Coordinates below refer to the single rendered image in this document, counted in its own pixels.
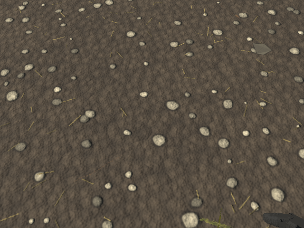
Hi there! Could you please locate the robot right hand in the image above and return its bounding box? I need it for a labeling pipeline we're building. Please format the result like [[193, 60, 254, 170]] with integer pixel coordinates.
[[262, 213, 304, 228]]

